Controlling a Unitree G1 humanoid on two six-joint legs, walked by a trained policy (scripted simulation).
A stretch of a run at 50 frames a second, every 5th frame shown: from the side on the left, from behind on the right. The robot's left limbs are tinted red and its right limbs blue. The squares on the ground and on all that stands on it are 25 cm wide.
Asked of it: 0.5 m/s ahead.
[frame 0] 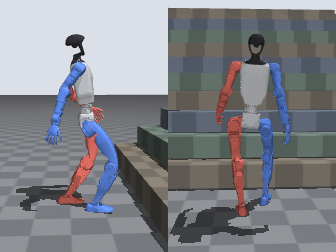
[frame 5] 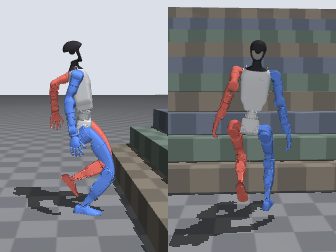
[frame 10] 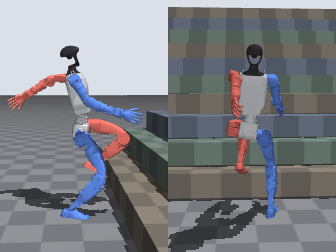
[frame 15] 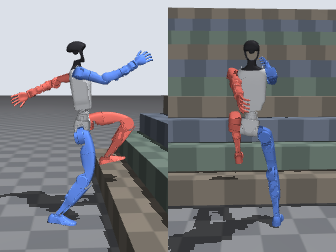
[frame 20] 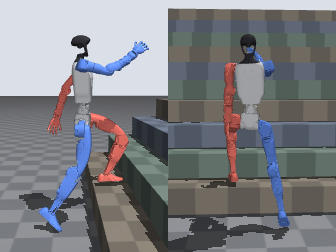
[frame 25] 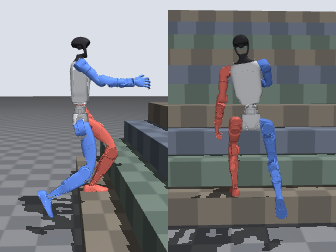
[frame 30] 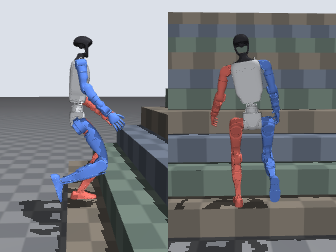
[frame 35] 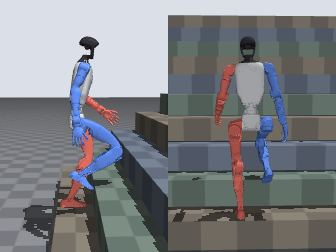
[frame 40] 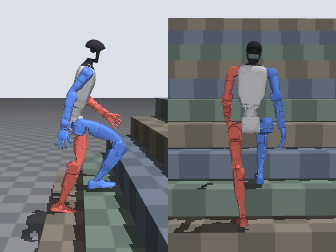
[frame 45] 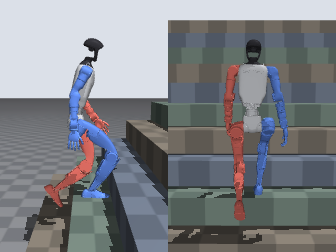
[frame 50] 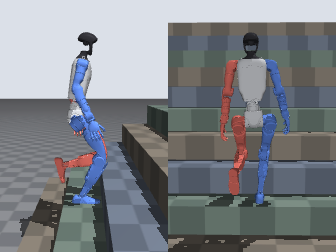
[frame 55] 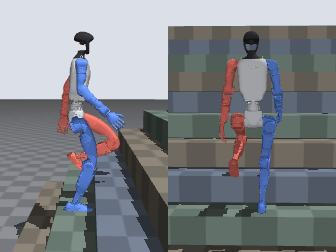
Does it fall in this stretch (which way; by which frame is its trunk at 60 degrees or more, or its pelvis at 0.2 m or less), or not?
no
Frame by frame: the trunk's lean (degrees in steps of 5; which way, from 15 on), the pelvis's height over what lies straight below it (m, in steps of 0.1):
0: 10, 0.7
5: 15 backward, 0.7
10: 15 backward, 0.7
15: 5, 0.7
20: 5, 0.8
25: 10, 0.9
30: 10, 0.7
35: 10, 0.8
40: 20 forward, 0.8
45: 15 forward, 0.6
50: 10, 0.7
55: 5, 0.8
